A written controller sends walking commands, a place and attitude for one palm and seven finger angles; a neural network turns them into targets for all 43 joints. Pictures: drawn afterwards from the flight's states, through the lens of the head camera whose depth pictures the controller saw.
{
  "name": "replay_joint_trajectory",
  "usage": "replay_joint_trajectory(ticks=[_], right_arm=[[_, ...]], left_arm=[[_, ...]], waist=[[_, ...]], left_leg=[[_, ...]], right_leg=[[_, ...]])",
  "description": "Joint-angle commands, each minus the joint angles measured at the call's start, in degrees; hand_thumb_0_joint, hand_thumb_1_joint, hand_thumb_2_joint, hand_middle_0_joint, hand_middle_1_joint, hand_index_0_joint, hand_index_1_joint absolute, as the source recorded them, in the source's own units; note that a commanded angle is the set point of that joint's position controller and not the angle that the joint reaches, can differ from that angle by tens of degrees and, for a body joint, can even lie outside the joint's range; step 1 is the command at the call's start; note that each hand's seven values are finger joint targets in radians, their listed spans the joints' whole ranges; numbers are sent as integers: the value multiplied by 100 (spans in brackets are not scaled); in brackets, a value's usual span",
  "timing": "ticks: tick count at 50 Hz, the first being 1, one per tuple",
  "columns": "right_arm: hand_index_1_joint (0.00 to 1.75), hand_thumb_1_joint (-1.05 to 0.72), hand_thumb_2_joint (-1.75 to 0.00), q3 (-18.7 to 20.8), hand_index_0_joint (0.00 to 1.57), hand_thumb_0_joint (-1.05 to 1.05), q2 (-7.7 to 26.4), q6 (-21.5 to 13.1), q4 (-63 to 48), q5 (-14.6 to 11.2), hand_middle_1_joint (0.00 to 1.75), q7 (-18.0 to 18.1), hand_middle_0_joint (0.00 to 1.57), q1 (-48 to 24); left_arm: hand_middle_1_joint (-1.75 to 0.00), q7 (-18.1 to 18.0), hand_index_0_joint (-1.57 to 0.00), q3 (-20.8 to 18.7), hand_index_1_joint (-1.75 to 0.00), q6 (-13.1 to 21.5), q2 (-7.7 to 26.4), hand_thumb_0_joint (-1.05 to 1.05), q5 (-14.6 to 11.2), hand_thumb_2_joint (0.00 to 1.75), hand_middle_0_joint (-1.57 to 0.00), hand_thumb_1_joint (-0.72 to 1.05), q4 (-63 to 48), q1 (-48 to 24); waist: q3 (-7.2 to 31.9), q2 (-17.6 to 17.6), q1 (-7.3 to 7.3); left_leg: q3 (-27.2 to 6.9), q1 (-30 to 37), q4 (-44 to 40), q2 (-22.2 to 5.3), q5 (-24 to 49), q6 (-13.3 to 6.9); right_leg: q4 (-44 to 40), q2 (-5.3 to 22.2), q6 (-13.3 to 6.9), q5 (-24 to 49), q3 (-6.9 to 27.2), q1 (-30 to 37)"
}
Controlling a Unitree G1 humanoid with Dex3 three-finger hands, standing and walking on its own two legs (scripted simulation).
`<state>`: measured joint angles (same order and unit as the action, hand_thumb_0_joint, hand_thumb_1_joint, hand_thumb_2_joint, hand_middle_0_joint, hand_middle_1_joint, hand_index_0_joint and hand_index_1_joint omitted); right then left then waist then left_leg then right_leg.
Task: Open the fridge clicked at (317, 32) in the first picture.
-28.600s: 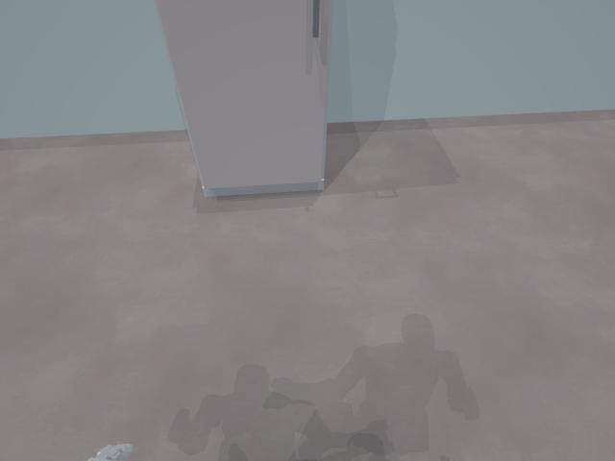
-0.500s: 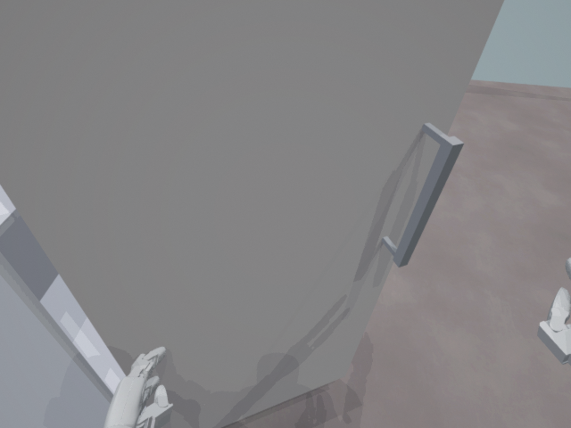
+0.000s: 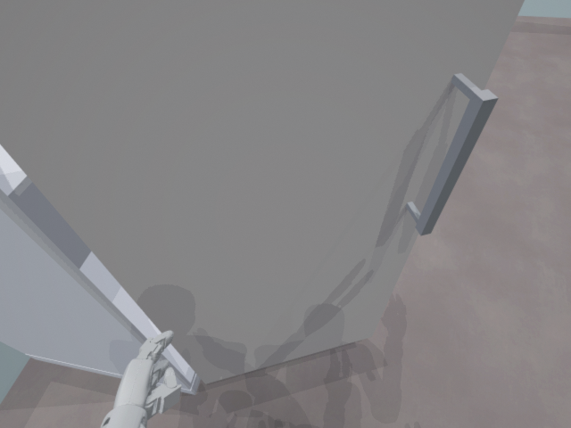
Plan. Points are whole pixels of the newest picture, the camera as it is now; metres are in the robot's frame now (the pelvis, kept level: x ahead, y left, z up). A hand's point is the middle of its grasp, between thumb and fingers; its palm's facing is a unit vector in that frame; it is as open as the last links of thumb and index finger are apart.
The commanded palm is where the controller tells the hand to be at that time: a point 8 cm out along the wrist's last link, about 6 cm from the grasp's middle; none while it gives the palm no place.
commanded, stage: step back with the hand held close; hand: right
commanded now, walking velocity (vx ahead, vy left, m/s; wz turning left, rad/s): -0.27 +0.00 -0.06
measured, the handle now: (439, 166) +0.44 -0.20 +0.13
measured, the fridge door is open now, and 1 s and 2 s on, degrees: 64 64 64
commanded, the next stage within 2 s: stop stepping back and stand still in 0.86 s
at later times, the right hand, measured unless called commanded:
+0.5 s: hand out of the picture +0.12 -0.27 +0.18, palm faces +0.51 +0.74 -0.44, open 7.4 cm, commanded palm +0.05 -0.30 +0.18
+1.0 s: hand out of the picture +0.02 -0.22 +0.18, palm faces +0.36 +0.80 -0.48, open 7.4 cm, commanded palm -0.05 -0.27 +0.18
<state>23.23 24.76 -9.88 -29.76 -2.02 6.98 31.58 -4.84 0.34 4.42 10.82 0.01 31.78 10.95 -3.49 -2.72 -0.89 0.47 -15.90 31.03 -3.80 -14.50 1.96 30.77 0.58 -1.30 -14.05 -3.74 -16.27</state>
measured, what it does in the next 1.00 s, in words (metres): walks backwards: left foot, then right foot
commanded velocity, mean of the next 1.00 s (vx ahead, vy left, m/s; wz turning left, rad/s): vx -0.30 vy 0.00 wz -0.02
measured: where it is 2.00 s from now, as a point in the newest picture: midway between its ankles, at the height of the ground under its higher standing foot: outside the picture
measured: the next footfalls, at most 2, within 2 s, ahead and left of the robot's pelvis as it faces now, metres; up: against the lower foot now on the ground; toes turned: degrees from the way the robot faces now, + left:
left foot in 0.58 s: -0.11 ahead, +0.13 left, +0.00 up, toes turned +1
right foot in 0.80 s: -0.06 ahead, -0.10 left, +0.00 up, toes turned -5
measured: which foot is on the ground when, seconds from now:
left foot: down 0.00-0.36, up 0.38-0.56, down 0.58-0.82, up 0.84-1.00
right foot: down 0.00-0.60, up 0.62-0.78, down 0.80-1.00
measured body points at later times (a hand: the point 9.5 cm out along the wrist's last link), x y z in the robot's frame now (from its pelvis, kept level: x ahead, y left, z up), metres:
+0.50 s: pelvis -0.08 +0.01 -0.01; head -0.06 -0.02 +0.44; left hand +0.09 +0.23 -0.08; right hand +0.08 -0.31 +0.20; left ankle -0.10 +0.14 -0.70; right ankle +0.02 -0.11 -0.73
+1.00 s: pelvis -0.19 +0.03 +0.00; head -0.15 +0.00 +0.45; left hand +0.00 +0.25 -0.06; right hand -0.01 -0.27 +0.20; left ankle -0.16 +0.14 -0.70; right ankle -0.10 -0.10 -0.73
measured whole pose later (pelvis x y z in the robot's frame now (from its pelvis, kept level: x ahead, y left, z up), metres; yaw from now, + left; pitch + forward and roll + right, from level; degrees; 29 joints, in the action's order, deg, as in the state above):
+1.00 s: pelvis -0.19 +0.03 +0.00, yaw +0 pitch -2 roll +1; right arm 25.9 26.5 -13.6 -35.2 -2.8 7.4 31.3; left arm -2.5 0.1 8.9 9.5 -0.1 32.0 9.6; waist -7.1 -2.8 -0.2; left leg 2.7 -21.9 45.1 0.7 -24.9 0.7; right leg 27.4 3.8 0.1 -6.3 -2.6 -19.5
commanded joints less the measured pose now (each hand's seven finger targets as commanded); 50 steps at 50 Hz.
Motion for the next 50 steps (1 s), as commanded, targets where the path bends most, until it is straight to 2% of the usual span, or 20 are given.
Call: replay_joint_trajectory(ticks=[1,6,8,11,13,16,18,20,25,28,31,32,34,37,38,39,40,41,47,50], right_arm=[[30,-90,-90,958,20,0,927,-534,-1516,-19,30,233,20,-269],[30,-90,-90,739,20,0,743,-516,-1003,1,30,253,20,-542],[30,-90,-90,693,20,0,726,-526,-870,4,30,253,20,-616],[30,-90,-90,602,20,0,821,-516,-942,-5,30,321,20,-819],[30,-90,-90,685,20,0,929,-525,-1117,14,30,384,20,-987],[30,-90,-90,905,20,0,1025,-609,-1369,20,30,426,20,-707],[30,-90,-90,1040,20,0,1029,-750,-1630,89,30,405,20,-822],[30,-90,-90,1164,20,0,1083,-856,-1329,177,30,387,20,-853],[30,-90,-90,939,20,0,853,-915,-1459,8,30,276,20,-278],[30,-90,-90,843,20,0,922,-912,-1425,-11,30,206,20,-683],[30,-90,-90,681,20,0,1035,-852,-973,-72,30,221,20,-1049],[30,-90,-90,692,20,0,1049,-800,-866,-94,30,213,20,-950],[30,-90,-90,931,20,0,1121,-744,-710,-39,30,202,20,-624],[30,-90,-90,997,20,0,1053,-695,-675,16,30,248,20,-492],[30,-90,-90,933,20,0,1046,-698,-843,-2,30,258,20,-503],[30,-90,-90,880,20,0,1044,-718,-1080,-28,30,264,20,-497],[30,-90,-90,815,20,0,999,-704,-1332,-15,30,261,20,-399],[30,-90,-90,845,20,0,921,-802,-1448,-94,30,220,20,-263],[30,-90,-90,1221,20,0,1055,-800,-2061,-116,30,222,20,15],[30,-90,-90,1280,20,0,1009,-703,-1680,-116,30,227,20,439]], left_arm=[[-30,-70,-20,-234,-30,441,811,0,8,90,-20,90,-844,-383],[-30,-84,-20,-240,-30,560,858,0,-57,90,-20,90,-754,-216],[-30,-75,-20,-259,-30,541,830,0,-51,90,-20,90,-738,-161],[-30,-59,-20,-208,-30,488,728,0,-28,90,-20,90,-485,-78],[-30,-42,-20,-149,-30,500,698,0,34,90,-20,90,-444,-147],[-30,-120,-20,-180,-30,568,829,0,3,90,-20,90,-665,-364],[-30,-114,-20,-235,-30,674,845,0,5,90,-20,90,-778,-488],[-30,-98,-20,-337,-30,718,863,0,-29,90,-20,90,-738,-420],[-30,42,-20,-361,-30,888,824,0,-42,90,-20,90,-550,-117],[-30,66,-20,-285,-30,898,821,0,-39,90,-20,90,-430,-244],[-30,-14,-20,-323,-30,810,658,0,-137,90,-20,90,-317,-86],[-30,-5,-20,-416,-30,775,803,0,-189,90,-20,90,-424,-279],[-30,-5,-20,-203,-30,628,506,0,-106,90,-20,90,-551,-548],[-30,-75,-20,-48,-30,463,533,0,-64,90,-20,90,-621,-611],[-30,-105,-20,-81,-30,424,560,0,-83,90,-20,90,-625,-567],[-30,-94,-20,-167,-30,406,655,0,-96,90,-20,90,-654,-470],[-30,-82,-20,-319,-30,421,754,0,-81,90,-20,90,-698,-515],[-30,39,-20,-319,-30,467,704,0,-73,90,-20,90,-661,-311],[-30,177,-20,-428,-30,706,815,0,-42,90,-20,90,-628,-308],[-30,171,-20,-426,-30,682,857,0,-110,90,-20,90,-789,-174]], waist=[[983,1624,-152],[683,595,-10],[501,41,36],[534,-655,97],[645,-697,101],[683,807,22],[702,2192,-10],[408,2127,7],[757,1564,-47],[1007,1278,-76],[1100,-1011,59],[817,-1382,-80],[613,-917,-102],[846,-258,57],[1027,-70,114],[1314,370,102],[1422,1315,15],[1653,1493,-28],[1223,1720,-32],[970,1763,-30]], left_leg=[[196,757,493,89,69,-95],[-144,775,-29,-162,942,-198],[-613,97,-612,-439,25,-369],[-1198,-1190,-1428,-1232,-1052,-819],[-934,-1052,-1203,-1334,-476,-845],[-165,-547,291,-325,-211,-294],[30,472,2265,353,-1031,-74],[-106,891,3091,457,-1011,-64],[234,192,438,460,-1237,-143],[112,580,-1416,248,160,-194],[-1008,16,-1259,-1343,3137,-746],[-1214,-135,-1143,-1659,3525,-1014],[-966,668,-679,-1669,4720,-1184],[-411,1387,462,-1053,5849,-645],[-279,1116,832,-801,5517,-415],[-58,566,1306,-398,4177,-159],[-20,-510,2052,48,922,-60],[-335,-967,2360,280,-1487,-137],[28,-91,1625,279,-1045,-97],[341,898,403,282,-629,-149]], right_leg=[[-1044,1203,-430,1517,1036,-384],[-650,817,-262,-611,866,-1027],[-233,466,-171,-1606,706,-984],[1316,63,6,-1265,388,-15],[1137,100,-8,-918,428,75],[-748,778,-326,-533,1396,-366],[-2102,1696,-717,-2098,2422,-1743],[-2285,1751,-903,-2858,2365,-2682],[-1451,1266,-602,-1337,1781,-477],[-572,993,-335,-267,1380,108],[1633,76,162,-391,283,122],[2500,-21,152,-960,478,-404],[2312,167,173,-1365,520,-1296],[-291,-1,178,37,20,-780],[-1102,19,132,1230,-113,-39],[-1281,614,-52,3327,259,854],[-813,1487,-456,5498,1186,1648],[-670,1951,-743,6025,1363,2072],[-1112,1702,-719,2768,1067,316],[-1186,1283,-416,-1100,786,-738]])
